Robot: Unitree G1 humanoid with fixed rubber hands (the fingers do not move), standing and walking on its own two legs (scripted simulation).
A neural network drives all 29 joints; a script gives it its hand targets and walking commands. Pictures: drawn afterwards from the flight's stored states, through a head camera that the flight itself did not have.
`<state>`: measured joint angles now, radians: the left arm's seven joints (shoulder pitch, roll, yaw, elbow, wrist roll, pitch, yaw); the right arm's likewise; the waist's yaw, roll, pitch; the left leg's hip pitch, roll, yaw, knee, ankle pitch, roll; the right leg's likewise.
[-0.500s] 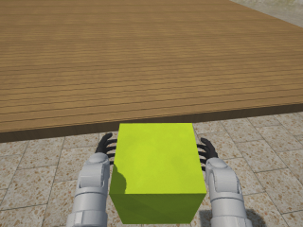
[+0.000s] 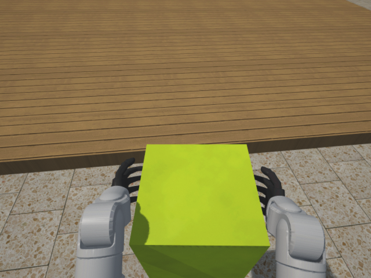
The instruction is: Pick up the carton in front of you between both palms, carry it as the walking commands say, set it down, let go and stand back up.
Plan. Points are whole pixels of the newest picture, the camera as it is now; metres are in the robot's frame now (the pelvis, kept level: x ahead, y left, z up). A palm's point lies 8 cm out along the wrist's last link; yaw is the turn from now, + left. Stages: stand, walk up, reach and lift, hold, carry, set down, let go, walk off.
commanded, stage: carry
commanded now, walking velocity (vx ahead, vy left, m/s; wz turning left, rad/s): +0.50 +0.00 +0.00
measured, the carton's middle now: (196, 215) +0.26 -0.01 +0.01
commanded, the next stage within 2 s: none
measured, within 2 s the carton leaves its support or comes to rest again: neither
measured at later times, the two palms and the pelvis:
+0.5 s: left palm (134, 96) +0.59 +0.17 +0.09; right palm (236, 105) +0.55 -0.13 +0.10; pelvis +0.30 +0.05 +0.01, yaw -3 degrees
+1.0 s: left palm (153, 27) +0.96 +0.15 +0.16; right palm (228, 32) +0.97 -0.15 +0.15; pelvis +0.62 +0.00 +0.00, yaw -1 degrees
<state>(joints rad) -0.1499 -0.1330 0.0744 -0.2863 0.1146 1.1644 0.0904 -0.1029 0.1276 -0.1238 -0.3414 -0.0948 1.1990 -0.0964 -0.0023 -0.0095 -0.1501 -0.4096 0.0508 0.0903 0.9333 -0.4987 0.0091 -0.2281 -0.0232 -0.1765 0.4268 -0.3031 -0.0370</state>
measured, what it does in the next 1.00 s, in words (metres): walks ahead: left foot, then right foot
